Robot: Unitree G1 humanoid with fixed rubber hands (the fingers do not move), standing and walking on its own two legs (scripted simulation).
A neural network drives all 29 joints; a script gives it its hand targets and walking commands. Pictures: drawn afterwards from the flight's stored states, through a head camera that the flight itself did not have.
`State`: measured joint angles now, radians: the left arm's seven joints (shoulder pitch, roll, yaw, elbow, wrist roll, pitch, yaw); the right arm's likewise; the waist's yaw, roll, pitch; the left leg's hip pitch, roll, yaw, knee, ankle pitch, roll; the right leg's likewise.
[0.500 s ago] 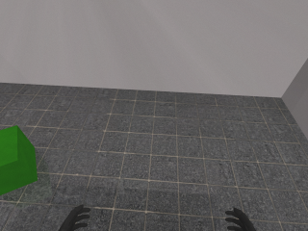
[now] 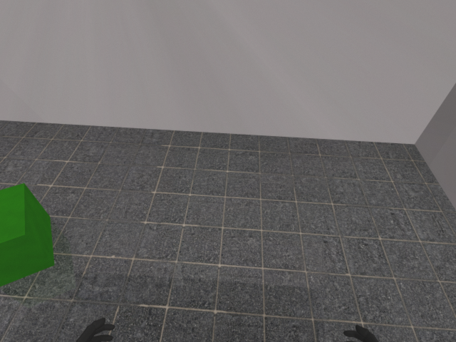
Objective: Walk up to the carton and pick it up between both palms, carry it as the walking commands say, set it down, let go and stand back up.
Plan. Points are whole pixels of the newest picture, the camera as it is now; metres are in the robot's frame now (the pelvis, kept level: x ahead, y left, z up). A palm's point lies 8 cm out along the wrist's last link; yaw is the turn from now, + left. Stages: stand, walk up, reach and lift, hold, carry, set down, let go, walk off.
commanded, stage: stand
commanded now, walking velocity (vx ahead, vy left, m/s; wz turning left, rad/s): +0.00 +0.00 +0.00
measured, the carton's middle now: (11, 234) +0.67 +0.96 -0.62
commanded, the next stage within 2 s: none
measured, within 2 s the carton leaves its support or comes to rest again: neither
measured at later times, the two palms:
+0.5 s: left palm out of the picture +0.12 +0.27 -0.08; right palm out of the picture +0.11 -0.26 -0.09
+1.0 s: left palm out of the picture +0.10 +0.27 -0.09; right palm out of the picture +0.10 -0.26 -0.09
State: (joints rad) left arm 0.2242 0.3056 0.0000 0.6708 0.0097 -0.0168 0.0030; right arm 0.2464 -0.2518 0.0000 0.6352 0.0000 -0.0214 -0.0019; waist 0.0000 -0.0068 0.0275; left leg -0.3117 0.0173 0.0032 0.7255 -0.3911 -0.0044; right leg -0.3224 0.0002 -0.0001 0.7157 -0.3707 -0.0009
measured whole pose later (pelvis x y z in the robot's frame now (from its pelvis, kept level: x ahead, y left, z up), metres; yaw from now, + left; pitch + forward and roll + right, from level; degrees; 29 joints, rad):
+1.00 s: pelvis -0.02 -0.01 +0.00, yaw +0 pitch -3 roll +0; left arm 0.20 0.31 0.00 0.78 0.01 -0.02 0.00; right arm 0.24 -0.28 0.00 0.71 0.00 -0.03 0.00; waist 0.00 0.01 0.03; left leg -0.31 0.02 0.00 0.72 -0.36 0.00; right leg -0.32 0.00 0.00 0.72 -0.34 -0.01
